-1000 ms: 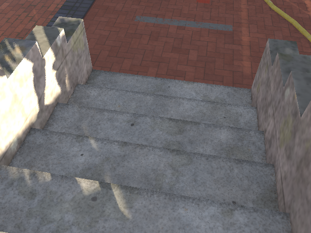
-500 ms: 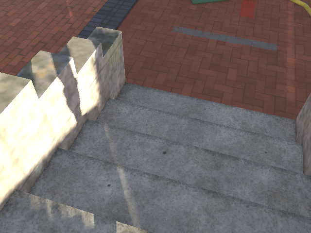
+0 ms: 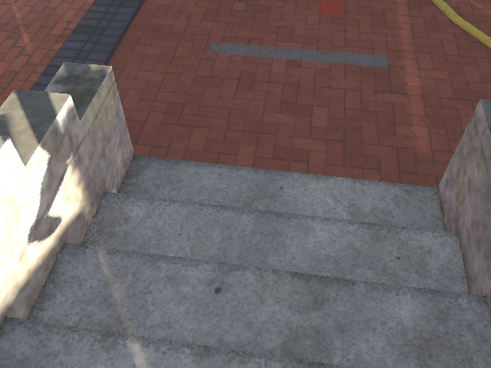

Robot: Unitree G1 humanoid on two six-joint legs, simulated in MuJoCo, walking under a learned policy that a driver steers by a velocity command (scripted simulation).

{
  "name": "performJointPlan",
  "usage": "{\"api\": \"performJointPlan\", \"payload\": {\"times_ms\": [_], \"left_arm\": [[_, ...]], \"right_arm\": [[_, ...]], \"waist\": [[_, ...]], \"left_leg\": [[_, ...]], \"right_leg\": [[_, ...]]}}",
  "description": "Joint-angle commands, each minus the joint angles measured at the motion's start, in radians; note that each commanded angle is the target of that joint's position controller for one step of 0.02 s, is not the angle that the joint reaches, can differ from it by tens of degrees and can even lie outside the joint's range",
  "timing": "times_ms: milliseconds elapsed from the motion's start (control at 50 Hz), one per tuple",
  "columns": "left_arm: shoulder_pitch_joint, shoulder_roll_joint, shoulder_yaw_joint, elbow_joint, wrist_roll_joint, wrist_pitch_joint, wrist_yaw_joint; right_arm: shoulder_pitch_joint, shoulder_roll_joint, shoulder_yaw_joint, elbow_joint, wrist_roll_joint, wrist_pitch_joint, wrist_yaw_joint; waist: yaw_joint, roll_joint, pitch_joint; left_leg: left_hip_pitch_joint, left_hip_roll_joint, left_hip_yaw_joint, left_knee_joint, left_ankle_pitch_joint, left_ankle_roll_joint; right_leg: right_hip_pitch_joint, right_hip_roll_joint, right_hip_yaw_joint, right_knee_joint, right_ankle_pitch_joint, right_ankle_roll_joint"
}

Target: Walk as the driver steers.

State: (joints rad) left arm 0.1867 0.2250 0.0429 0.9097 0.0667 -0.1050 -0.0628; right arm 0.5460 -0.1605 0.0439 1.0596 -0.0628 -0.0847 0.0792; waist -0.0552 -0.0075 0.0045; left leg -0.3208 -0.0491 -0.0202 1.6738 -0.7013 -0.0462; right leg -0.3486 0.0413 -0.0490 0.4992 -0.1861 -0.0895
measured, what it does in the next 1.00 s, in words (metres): goes down, turning right: left foot 0.13 m lower, then right foot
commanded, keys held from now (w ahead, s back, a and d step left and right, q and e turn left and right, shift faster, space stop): w+e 0.96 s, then w+q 0.04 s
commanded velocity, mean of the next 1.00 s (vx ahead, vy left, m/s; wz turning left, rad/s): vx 0.50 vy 0.00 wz -0.56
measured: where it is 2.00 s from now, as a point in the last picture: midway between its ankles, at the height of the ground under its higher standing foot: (331, 279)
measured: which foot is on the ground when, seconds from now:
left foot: up 0.00-0.36, down 0.38-0.98, up 1.00-1.00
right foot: down 0.00-0.40, up 0.42-0.96, down 0.98-1.00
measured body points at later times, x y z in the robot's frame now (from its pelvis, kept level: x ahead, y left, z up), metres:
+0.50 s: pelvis +0.30 +0.07 -0.15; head +0.31 +0.07 +0.30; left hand +0.33 +0.30 -0.29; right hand +0.34 -0.19 -0.27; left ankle +0.37 +0.15 -0.87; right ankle +0.17 -0.05 -0.64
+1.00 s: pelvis +0.49 -0.05 -0.15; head +0.50 -0.05 +0.30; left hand +0.77 +0.02 -0.25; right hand +0.27 -0.18 -0.30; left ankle +0.38 +0.15 -0.85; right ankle +0.45 -0.15 -0.87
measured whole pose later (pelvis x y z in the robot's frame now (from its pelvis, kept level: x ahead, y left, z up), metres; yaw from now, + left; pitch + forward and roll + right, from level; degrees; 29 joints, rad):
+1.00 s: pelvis +0.49 -0.05 -0.15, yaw -36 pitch +1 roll +0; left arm 0.12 0.21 0.03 0.77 0.06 -0.09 -0.08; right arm 0.53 -0.20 -0.02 1.06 -0.10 -0.12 -0.01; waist -0.08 0.01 -0.01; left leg 0.07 0.16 0.35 0.62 -0.51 -0.02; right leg -0.41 -0.01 -0.06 0.73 -0.31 -0.07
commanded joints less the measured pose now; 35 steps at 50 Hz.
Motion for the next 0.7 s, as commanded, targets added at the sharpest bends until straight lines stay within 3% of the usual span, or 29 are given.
{"api": "performJointPlan", "payload": {"times_ms": [20,40,60,80,100,120,140,160,180,220,240,260,280,300,360,380,400,420,440,460,480,500,520,540,560,580,600,640,700], "left_arm": [[0.255,0.078,0.013,0.043,0.019,0.006,0.008],[0.135,0.010,-0.021,0.009,0.024,-0.010,0.007],[0.033,0.005,-0.029,-0.034,0.010,-0.022,0.010],[0.041,0.021,-0.028,-0.038,-0.022,-0.030,0.014],[0.082,0.054,-0.024,-0.018,-0.026,-0.033,0.015],[0.096,0.090,-0.015,-0.015,-0.015,-0.036,0.012],[0.086,0.119,-0.008,-0.038,0.017,-0.045,0.010],[0.070,0.139,-0.002,-0.062,0.024,-0.052,0.005],[0.159,0.088,-0.010,-0.039,0.026,-0.063,0.023],[0.418,0.034,-0.024,0.044,0.001,-0.055,0.054],[0.458,0.003,-0.029,0.042,-0.011,-0.039,0.070],[0.449,0.036,-0.038,0.044,0.004,-0.020,0.054],[0.399,0.086,-0.031,0.031,0.028,-0.010,0.028],[0.364,0.105,-0.028,0.002,0.033,-0.005,0.010],[0.334,0.126,-0.032,-0.016,-0.002,0.009,0.011],[0.314,0.139,-0.031,-0.022,0.017,0.006,-0.009],[0.517,-0.043,-0.060,0.015,0.009,-0.002,-0.026],[0.597,-0.030,-0.060,0.005,-0.019,-0.001,-0.037],[0.453,0.008,-0.052,-0.068,-0.028,0.001,-0.032],[0.279,0.048,-0.038,-0.099,-0.022,0.008,0.001],[0.270,0.016,-0.053,-0.073,-0.014,0.019,0.028],[0.296,-0.007,-0.064,-0.062,-0.008,0.029,0.039],[0.280,-0.030,-0.072,-0.075,-0.004,0.040,0.036],[0.295,-0.054,-0.081,-0.066,0.017,0.042,0.022],[0.250,-0.043,-0.080,-0.066,0.019,0.033,0.000],[0.170,-0.015,-0.063,-0.073,0.009,0.017,-0.010],[0.112,-0.006,-0.059,-0.081,0.000,0.011,-0.023],[0.074,0.005,-0.044,-0.086,-0.012,0.009,-0.040],[0.074,-0.009,-0.044,-0.091,0.006,0.020,-0.046]], "right_arm": [[-0.193,-0.152,-0.031,-0.213,-0.008,-0.045,-0.031],[-0.187,-0.107,-0.025,-0.203,-0.039,-0.031,-0.057],[-0.183,-0.073,-0.018,-0.193,-0.064,-0.007,-0.064],[-0.193,-0.049,-0.011,-0.205,-0.066,0.005,-0.059],[-0.208,-0.045,-0.007,-0.228,-0.051,0.013,-0.054],[-0.238,-0.021,0.009,-0.258,-0.035,0.021,-0.048],[-0.206,-0.014,0.015,-0.255,-0.046,0.018,-0.038],[-0.189,-0.040,0.011,-0.262,-0.042,0.015,-0.035],[-0.284,-0.070,0.010,-0.288,-0.043,0.009,-0.032],[-0.492,-0.106,0.007,-0.351,-0.051,0.008,-0.039],[-0.544,-0.096,0.019,-0.340,-0.051,0.010,-0.033],[-0.562,-0.058,0.030,-0.356,-0.042,0.020,-0.035],[-0.556,-0.064,0.030,-0.376,-0.025,0.026,-0.031],[-0.520,-0.099,0.018,-0.382,-0.021,0.023,-0.025],[-0.298,-0.232,-0.046,-0.303,-0.003,0.005,-0.048],[-0.110,-0.296,-0.088,-0.266,0.011,-0.010,-0.053],[0.061,-0.313,-0.099,-0.221,-0.004,-0.019,-0.036],[0.111,-0.317,-0.094,-0.237,-0.030,-0.006,-0.002],[0.032,-0.335,-0.100,-0.239,-0.032,0.007,0.013],[-0.097,-0.238,-0.079,-0.250,-0.009,0.000,0.007],[-0.183,-0.117,-0.045,-0.275,-0.014,-0.008,0.006],[-0.202,-0.082,-0.035,-0.275,-0.022,-0.009,0.002],[-0.187,-0.064,-0.033,-0.248,-0.022,-0.021,-0.016],[-0.212,-0.010,-0.022,-0.232,-0.011,-0.046,-0.052],[-0.203,-0.021,-0.024,-0.224,-0.007,-0.067,-0.077],[-0.172,-0.032,-0.023,-0.208,-0.016,-0.082,-0.095],[-0.100,-0.058,-0.025,-0.162,-0.021,-0.084,-0.103],[-0.009,-0.124,-0.035,-0.102,-0.041,-0.069,-0.084],[-0.045,-0.129,-0.038,-0.083,-0.054,-0.062,-0.064]], "waist": [[0.121,0.137,-0.034],[0.025,0.063,0.063],[-0.011,-0.023,0.115],[0.010,-0.038,0.091],[0.002,-0.015,0.054],[0.004,-0.010,0.037],[-0.012,-0.007,0.016],[-0.024,0.001,0.010],[0.058,0.021,0.009],[0.195,0.007,0.041],[0.242,0.051,0.043],[0.213,0.017,0.045],[0.172,-0.038,0.065],[0.148,-0.033,0.083],[0.027,0.021,0.085],[-0.078,0.033,0.005],[-0.038,0.268,-0.329],[-0.035,0.253,-0.466],[-0.041,0.223,-0.295],[-0.021,0.114,-0.075],[0.034,0.004,-0.016],[0.081,0.020,0.002],[0.113,0.039,0.055],[0.131,0.020,0.067],[0.087,0.045,0.078],[0.042,0.050,0.029],[0.017,0.094,0.029],[0.034,0.078,0.029],[0.079,0.045,0.025]], "left_leg": [[-0.705,0.146,-0.092,-0.113,0.253,0.051],[-0.504,0.205,-0.133,-0.304,0.391,0.090],[-0.385,0.219,-0.116,-0.472,0.435,0.112],[-0.282,0.194,-0.060,-0.627,0.491,0.106],[-0.200,0.171,-0.021,-0.696,0.541,0.098],[-0.104,0.149,0.019,-0.768,0.592,0.091],[0.003,0.137,0.018,-0.698,0.794,0.100],[0.053,0.120,0.036,-0.705,0.819,0.090],[-0.171,0.160,-0.096,-0.831,1.032,0.070],[-0.602,0.170,-0.113,-0.995,0.973,0.027],[-0.562,0.173,-0.108,-1.266,1.133,0.023],[-0.286,0.137,-0.022,-1.282,1.162,0.028],[-0.087,0.123,0.006,-1.187,1.164,0.034],[-0.005,0.124,-0.005,-1.170,1.121,0.038],[0.267,0.130,0.027,-1.353,1.048,0.084],[0.515,0.169,0.033,-1.242,1.002,0.160],[0.954,0.409,-0.170,-0.933,1.534,0.399],[1.000,0.540,-0.400,-0.980,1.510,0.505],[0.853,0.596,-0.552,-1.124,1.067,0.490],[0.551,0.551,-0.521,-1.255,0.395,0.394],[0.301,0.474,-0.387,-1.328,0.302,0.334],[0.087,0.514,-0.391,-1.377,0.387,0.373],[-0.038,0.487,-0.331,-1.422,0.413,0.360],[-0.047,0.374,-0.218,-1.425,0.419,0.298],[-0.030,0.332,-0.143,-1.449,0.455,0.295],[-0.017,0.312,-0.052,-1.468,0.530,0.295],[0.046,0.337,-0.030,-1.468,0.617,0.301],[0.113,0.375,0.003,-1.453,0.890,0.298],[0.176,0.373,0.101,-1.397,1.050,0.274]], "right_leg": [[0.512,-0.370,0.438,-0.138,0.248,-0.299],[0.143,-0.324,0.421,-0.208,0.203,-0.287],[-0.075,-0.260,0.377,-0.260,0.106,-0.280],[-0.168,-0.221,0.317,-0.291,0.078,-0.294],[-0.211,-0.194,0.309,-0.272,0.084,-0.279],[-0.279,-0.156,0.272,-0.242,0.131,-0.248],[-0.375,-0.122,0.249,-0.143,0.193,-0.220],[-0.417,-0.102,0.235,-0.089,0.231,-0.215],[-0.193,-0.105,0.306,0.000,0.117,-0.206],[0.239,-0.161,0.465,0.178,-0.030,-0.218],[0.233,-0.098,0.414,0.246,-0.207,-0.163],[-0.013,-0.072,0.396,0.224,-0.265,-0.162],[-0.219,-0.075,0.426,0.201,-0.310,-0.171],[-0.292,-0.068,0.447,0.224,-0.335,-0.165],[-0.232,-0.038,0.482,0.466,-0.332,-0.078],[-0.323,-0.014,0.437,0.687,-0.126,-0.014],[-0.500,0.113,0.249,1.182,-0.503,0.084],[-0.674,0.116,0.218,1.518,-0.629,0.076],[-0.925,0.081,0.195,1.650,-0.558,0.086],[-1.022,-0.025,0.180,1.557,-0.337,0.088],[-0.863,-0.092,0.216,1.388,-0.123,0.063],[-0.703,-0.155,0.217,1.316,-0.062,0.068],[-0.632,-0.176,0.190,1.279,-0.111,0.061],[-0.621,-0.211,0.205,1.028,0.095,0.037],[-0.627,-0.196,0.172,0.830,0.189,0.042],[-0.537,-0.187,0.138,0.649,0.295,0.040],[-0.537,-0.187,0.116,0.556,0.339,0.043],[-0.505,-0.163,0.125,0.519,0.337,0.037],[-0.454,-0.150,0.136,0.536,0.400,0.013]]}}
Velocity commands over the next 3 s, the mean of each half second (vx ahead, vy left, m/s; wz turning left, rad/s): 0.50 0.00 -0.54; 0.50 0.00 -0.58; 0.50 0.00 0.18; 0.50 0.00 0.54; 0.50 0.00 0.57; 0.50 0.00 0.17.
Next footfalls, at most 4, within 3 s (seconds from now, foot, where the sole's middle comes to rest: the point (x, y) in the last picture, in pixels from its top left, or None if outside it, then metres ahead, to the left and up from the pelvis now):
0.38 left None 0.41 0.14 -0.90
0.98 right None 0.48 -0.18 -0.90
1.42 left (290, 292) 0.85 -0.17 -1.03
1.86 right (361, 265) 1.03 -0.50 -1.17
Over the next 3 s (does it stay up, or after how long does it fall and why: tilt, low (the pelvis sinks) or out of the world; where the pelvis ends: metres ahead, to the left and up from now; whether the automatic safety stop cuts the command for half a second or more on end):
stays up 1.47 -0.37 -0.54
